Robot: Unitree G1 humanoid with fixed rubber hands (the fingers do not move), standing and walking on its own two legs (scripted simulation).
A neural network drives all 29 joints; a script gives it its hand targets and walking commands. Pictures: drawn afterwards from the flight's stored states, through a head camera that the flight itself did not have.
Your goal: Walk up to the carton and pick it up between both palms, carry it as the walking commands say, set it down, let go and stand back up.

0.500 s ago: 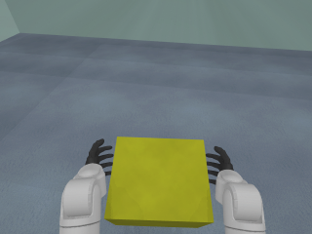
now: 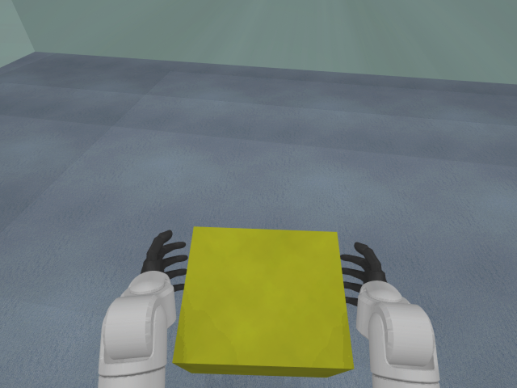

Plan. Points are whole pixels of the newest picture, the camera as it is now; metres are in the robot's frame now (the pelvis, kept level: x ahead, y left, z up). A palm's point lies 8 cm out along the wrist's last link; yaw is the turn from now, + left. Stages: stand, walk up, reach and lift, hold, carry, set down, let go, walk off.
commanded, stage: carry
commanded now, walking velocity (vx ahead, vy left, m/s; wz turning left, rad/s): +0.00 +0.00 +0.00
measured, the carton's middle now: (262, 304) +0.29 +0.01 +0.00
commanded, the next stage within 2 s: none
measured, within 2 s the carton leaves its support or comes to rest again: neither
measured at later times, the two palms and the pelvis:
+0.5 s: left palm (106, 304) +0.24 +0.22 +0.09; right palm (326, 293) +0.27 -0.08 +0.08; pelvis -0.01 +0.04 -0.01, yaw +7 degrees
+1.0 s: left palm out of the picture +0.15 +0.30 +0.12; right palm (255, 298) +0.25 +0.02 +0.10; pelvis -0.06 +0.07 +0.01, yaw +23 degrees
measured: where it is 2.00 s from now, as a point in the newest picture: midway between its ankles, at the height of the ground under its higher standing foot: outside the picture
